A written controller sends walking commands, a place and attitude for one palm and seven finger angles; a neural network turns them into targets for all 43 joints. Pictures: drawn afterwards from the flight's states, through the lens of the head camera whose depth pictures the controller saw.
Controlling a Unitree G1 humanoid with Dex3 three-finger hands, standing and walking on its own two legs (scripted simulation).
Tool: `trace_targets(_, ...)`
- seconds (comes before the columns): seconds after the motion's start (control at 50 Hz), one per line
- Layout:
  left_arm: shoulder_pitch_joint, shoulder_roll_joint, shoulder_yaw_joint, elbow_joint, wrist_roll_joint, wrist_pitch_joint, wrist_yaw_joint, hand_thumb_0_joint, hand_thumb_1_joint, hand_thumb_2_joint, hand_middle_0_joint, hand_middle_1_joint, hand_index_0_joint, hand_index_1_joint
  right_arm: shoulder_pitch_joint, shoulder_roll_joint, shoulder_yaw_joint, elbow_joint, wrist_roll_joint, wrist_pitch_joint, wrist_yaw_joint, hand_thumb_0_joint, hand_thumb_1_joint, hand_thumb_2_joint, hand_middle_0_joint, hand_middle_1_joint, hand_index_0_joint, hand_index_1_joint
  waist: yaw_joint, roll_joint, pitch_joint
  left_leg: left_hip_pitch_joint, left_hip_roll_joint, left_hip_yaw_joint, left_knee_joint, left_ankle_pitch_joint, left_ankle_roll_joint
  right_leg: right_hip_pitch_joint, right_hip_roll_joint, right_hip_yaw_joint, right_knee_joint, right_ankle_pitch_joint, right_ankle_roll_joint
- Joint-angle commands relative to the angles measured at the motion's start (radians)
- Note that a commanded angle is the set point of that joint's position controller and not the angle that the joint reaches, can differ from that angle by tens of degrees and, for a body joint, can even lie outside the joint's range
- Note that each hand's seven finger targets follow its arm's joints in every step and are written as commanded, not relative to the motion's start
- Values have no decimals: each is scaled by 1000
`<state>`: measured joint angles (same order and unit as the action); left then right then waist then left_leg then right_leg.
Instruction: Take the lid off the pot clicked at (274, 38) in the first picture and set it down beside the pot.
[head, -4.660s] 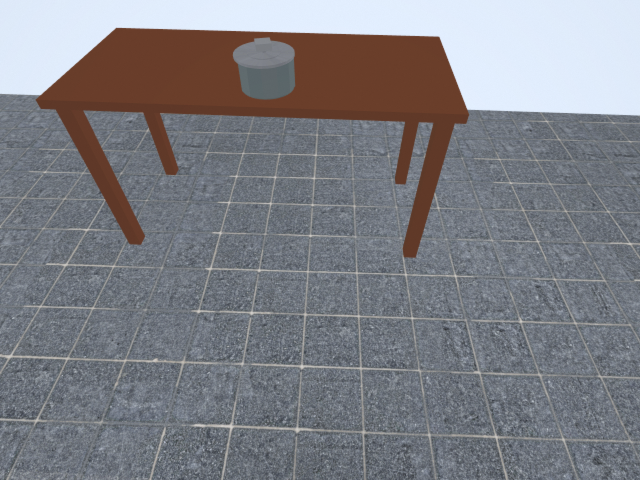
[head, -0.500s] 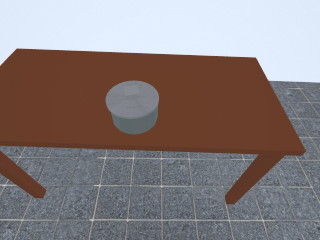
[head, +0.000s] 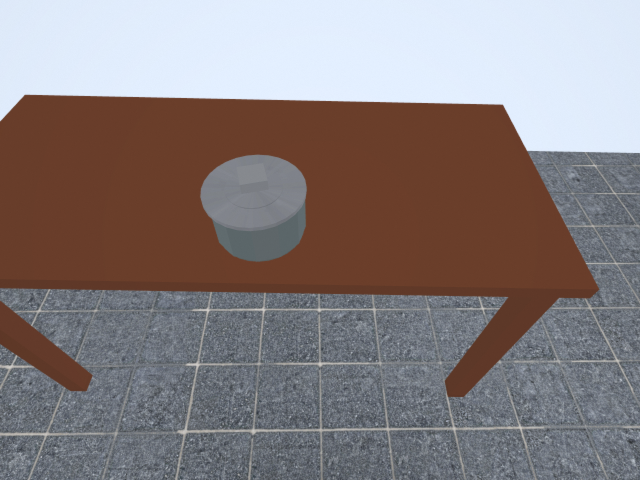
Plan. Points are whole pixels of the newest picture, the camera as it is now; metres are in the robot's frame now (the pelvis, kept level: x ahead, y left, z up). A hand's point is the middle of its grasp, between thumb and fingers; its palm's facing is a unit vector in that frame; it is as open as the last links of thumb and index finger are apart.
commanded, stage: look again from close up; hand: left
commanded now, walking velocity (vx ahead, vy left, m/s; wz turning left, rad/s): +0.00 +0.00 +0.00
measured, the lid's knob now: (252, 178) +0.55 +0.15 +0.03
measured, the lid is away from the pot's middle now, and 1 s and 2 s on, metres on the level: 0.00 0.00 0.00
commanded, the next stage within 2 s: shuffle to correct the standing spot in 0.90 s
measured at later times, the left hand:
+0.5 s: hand out of the picture +0.01 +0.14 -0.17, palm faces -0.01 -0.98 -0.21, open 7.4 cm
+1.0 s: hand out of the picture +0.00 +0.13 -0.17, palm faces -0.01 -0.98 -0.20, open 7.4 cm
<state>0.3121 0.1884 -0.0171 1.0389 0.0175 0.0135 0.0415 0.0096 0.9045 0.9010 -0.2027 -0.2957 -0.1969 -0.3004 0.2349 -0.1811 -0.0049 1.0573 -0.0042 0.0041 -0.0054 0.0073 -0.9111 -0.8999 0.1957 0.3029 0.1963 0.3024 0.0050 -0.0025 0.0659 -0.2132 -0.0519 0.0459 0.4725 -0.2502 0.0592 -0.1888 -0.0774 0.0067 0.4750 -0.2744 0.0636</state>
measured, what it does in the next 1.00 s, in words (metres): stands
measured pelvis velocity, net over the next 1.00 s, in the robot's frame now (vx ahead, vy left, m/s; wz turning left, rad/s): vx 0.00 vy -0.04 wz -0.01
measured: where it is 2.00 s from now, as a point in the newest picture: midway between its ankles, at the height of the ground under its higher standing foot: outside the picture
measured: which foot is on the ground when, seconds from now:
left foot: down 0.00-1.00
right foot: down 0.00-1.00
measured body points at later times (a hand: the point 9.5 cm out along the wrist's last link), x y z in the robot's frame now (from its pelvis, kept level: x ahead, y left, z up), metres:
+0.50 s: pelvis +0.00 -0.03 +0.00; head +0.02 -0.04 +0.45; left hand +0.01 +0.19 -0.15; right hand +0.01 -0.26 -0.16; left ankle +0.00 +0.08 -0.74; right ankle -0.01 -0.16 -0.74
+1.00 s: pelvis +0.00 -0.04 +0.00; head +0.02 -0.05 +0.45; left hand +0.00 +0.18 -0.15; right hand -0.01 -0.25 -0.16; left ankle +0.00 +0.08 -0.74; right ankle -0.01 -0.16 -0.74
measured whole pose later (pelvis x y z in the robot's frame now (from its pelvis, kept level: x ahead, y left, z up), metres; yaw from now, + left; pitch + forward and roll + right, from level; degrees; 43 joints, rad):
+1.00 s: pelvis +0.00 -0.04 +0.00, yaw -1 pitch -1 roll +0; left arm 0.29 0.15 -0.01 1.07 0.01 -0.01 0.04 0.01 0.91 0.90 -0.20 -0.30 -0.20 -0.30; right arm 0.27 -0.14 0.00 1.13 0.00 -0.01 -0.02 0.01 -0.92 -0.90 0.19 0.30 0.20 0.30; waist -0.01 0.00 0.06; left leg -0.20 0.01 0.03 0.45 -0.23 0.00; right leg -0.19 -0.02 0.00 0.47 -0.27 0.00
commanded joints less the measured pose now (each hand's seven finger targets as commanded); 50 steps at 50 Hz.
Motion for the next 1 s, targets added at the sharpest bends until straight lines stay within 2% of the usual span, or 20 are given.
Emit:
trace_targets(0.0, 58, 111, 22, -28, 1, -22, 9, 0, 900, 900, -200, -300, -200, -300, 35, -112, -22, -33, 2, -20, -10, 0, -900, -900, 200, 300, 200, 300, 1, 16, -19, 26, 138, -145, -107, 81, -15, -54, -43, 41, -70, 74, -70)
trace_targets(0.08, 62, 104, 22, -20, 0, -26, 10, 0, 900, 900, -200, -300, -200, -300, 44, -103, -22, -23, 1, -22, -12, 0, -900, -900, 200, 300, 200, 300, -2, -13, -27, 47, 140, -132, -89, 125, -16, -62, -48, 52, -66, 106, -75)
trace_targets(0.1, 62, 100, 21, -17, 0, -26, 10, 0, 900, 900, -200, -300, -200, -300, 46, -101, -21, -19, 1, -21, -13, 0, -900, -900, 200, 300, 200, 300, -2, -4, -18, 45, 140, -129, -88, 120, -18, -69, -49, 57, -70, 101, -75)
trace_targets(0.12, 57, 107, 23, -19, 0, -25, 9, 0, 900, 900, -200, -300, -200, -300, 46, -98, -22, -21, 2, -20, -12, 0, -900, -900, 200, 300, 200, 300, -1, -20, -7, 39, 142, -128, -90, 116, -17, -73, -45, 52, -69, 97, -76)
trace_targets(0.2, 62, 97, 21, -15, -1, -29, 10, 0, 900, 900, -200, -300, -200, -300, 53, -90, -18, -7, 2, -20, -13, 0, -900, -900, 200, 300, 200, 300, -3, -6, -12, 44, 140, -120, -81, 127, -22, -72, -51, 70, -75, 107, -81)
trace_targets(0.28, 61, 96, 22, -13, -3, -33, 9, 0, 900, 900, -200, -300, -200, -300, 54, -80, -18, -1, 2, -20, -14, 0, -900, -900, 200, 300, 200, 300, -1, -21, -17, 47, 139, -114, -68, 145, -27, -69, -53, 81, -81, 129, -85)
trace_targets(0.46, 53, 89, 23, -14, -5, -36, 8, 0, 900, 900, -200, -300, -200, -300, 70, -65, -16, 20, 1, -20, -16, 0, -900, -900, 200, 300, 200, 300, -1, 7, -7, 44, 145, -107, -70, 154, -33, -65, -51, 83, -88, 137, -92)
trace_targets(0.64, 46, 84, 24, -8, -6, -39, 6, 0, 900, 900, -200, -300, -200, -300, 92, -60, -16, 35, 2, -23, -18, 0, -900, -900, 200, 300, 200, 300, -4, -18, -22, 55, 151, -104, -70, 182, -34, -45, -47, 81, -87, 181, -95)
trace_targets(0.78, 47, 78, 24, -4, -6, -37, 6, 0, 900, 900, -200, -300, -200, -300, 103, -47, -12, 49, 1, -21, -18, 0, -900, -900, 200, 300, 200, 300, -4, 3, 11, 38, 151, -104, -86, 132, -35, -67, -41, 83, -103, 110, -96)
trace_targets(0.8, 47, 73, 25, -3, -5, -37, 6, 0, 900, 900, -200, -300, -200, -300, 106, -44, -12, 49, 1, -23, -19, 0, -900, -900, 200, 300, 200, 300, -6, 14, 11, 41, 151, -105, -88, 139, -34, -68, -40, 84, -102, 117, -97)
trace_targets(0.86, 53, 75, 26, -1, -6, -40, 6, 0, 900, 900, -200, -300, -200, -300, 108, -45, -13, 50, 2, -25, -19, 0, -900, -900, 200, 300, 200, 300, -5, -4, -14, 50, 153, -104, -80, 156, -34, -52, -42, 82, -99, 141, -96)
trace_targets(0.98, 58, 66, 25, 5, -5, -40, 6, 0, 900, 900, -200, -300, -200, -300, 110, -40, -12, 55, 2, -26, -20, 0, -900, -900, 200, 300, 200, 300, -5, 2, -3, 48, 154, -104, -86, 152, -33, -59, -39, 81, -102, 136, -96)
